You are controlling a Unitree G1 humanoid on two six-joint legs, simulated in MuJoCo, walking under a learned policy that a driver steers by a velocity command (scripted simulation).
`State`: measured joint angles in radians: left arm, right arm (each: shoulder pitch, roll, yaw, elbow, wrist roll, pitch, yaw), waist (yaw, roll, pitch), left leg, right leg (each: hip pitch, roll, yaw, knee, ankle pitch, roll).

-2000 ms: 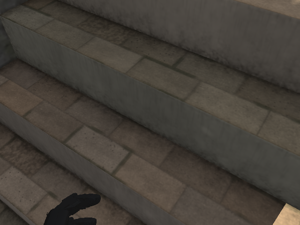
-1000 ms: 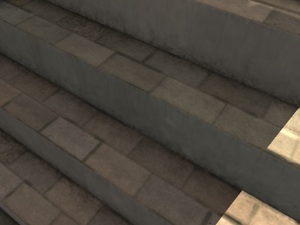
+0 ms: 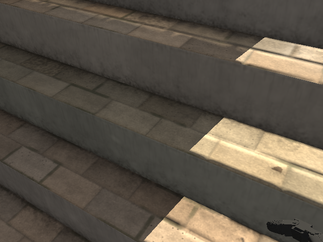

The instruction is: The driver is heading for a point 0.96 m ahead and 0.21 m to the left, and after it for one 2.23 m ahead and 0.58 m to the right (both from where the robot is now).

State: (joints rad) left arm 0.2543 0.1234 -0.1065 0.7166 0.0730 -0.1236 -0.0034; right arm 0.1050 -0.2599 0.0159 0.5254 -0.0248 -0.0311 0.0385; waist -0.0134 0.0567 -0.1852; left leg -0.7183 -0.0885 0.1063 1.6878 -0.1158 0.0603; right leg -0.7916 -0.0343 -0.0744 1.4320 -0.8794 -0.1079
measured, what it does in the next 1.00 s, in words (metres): steps to the right: left foot 0.22 m lower, then right foot 0.23 m higher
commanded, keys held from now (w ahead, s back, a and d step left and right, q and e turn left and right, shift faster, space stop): shift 0.60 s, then w+shift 0.40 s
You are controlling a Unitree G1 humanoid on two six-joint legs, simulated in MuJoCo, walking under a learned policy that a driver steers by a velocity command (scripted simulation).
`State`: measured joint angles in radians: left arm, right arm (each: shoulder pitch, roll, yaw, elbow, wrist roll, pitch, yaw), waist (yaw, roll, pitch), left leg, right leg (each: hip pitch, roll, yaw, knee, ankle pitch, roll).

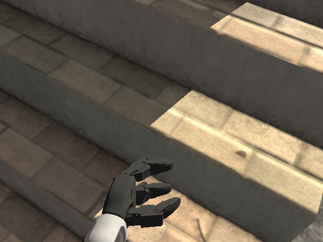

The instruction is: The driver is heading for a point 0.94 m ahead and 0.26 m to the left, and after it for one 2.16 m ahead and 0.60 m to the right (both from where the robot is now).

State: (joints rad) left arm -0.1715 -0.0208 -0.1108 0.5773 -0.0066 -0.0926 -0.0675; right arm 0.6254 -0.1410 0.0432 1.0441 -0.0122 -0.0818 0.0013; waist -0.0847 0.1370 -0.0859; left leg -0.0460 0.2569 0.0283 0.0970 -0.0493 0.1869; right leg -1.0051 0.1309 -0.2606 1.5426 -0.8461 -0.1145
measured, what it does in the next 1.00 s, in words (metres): steps on the spot: right foot 0.40 m higher, then right foot 0.16 m lower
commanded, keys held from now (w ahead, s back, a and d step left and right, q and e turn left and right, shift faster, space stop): w+shift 0.56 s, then q+shift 0.44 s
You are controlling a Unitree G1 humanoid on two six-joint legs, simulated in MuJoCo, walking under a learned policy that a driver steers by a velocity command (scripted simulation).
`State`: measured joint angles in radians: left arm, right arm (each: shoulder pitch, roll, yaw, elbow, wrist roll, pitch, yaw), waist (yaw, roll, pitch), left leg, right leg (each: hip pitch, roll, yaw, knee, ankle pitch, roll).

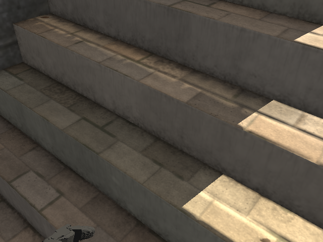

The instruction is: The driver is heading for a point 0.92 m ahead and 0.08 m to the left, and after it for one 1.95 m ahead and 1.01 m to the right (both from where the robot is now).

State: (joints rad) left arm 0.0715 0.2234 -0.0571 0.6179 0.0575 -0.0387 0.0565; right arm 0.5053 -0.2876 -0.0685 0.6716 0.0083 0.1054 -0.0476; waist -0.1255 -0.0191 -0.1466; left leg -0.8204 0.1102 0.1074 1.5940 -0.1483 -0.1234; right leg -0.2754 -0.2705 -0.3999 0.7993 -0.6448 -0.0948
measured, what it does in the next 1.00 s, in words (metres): goes down: left foot 0.23 m lower, then right foot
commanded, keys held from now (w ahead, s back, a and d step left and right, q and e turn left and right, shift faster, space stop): q+shift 0.24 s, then shift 0.22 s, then e+shift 0.22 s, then w+e+shift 0.32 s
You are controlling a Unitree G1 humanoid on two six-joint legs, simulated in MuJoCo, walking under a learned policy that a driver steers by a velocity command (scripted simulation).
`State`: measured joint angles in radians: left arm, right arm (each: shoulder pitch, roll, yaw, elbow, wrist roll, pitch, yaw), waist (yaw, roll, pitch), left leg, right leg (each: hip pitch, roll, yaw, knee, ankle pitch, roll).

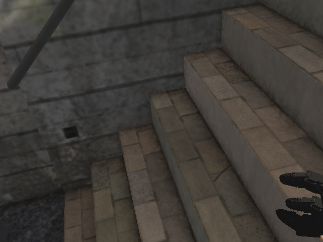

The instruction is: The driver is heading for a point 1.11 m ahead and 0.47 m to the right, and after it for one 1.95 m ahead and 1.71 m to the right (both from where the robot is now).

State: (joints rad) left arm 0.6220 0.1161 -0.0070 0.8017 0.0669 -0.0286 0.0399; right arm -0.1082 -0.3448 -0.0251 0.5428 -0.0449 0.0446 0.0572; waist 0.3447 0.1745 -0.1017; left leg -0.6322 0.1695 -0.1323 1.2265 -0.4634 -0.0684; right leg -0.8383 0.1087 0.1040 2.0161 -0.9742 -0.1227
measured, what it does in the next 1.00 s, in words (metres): goes down, backwards, turning right: left foot 0.49 m lower, then right foot 0.41 m lower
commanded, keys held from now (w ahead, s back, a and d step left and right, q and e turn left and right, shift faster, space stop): w+e+shift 0.52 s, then w+shift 0.48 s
